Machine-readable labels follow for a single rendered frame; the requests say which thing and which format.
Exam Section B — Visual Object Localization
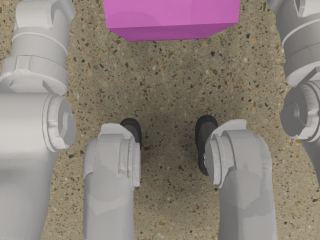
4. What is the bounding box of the left robot forearm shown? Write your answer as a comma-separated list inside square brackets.
[0, 0, 76, 96]

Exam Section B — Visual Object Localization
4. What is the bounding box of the right robot thigh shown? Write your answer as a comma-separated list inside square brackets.
[206, 129, 278, 240]

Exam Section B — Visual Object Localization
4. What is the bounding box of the carton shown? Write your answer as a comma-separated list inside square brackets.
[103, 0, 240, 42]

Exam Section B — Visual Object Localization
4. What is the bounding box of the right robot upper arm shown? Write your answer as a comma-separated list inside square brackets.
[280, 80, 320, 188]

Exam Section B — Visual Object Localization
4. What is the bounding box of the left robot upper arm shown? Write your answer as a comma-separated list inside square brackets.
[0, 92, 76, 240]

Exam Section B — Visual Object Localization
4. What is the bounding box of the right robot forearm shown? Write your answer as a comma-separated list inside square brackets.
[267, 0, 320, 87]

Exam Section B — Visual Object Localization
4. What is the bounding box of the robot left shin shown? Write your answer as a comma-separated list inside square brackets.
[82, 123, 136, 181]

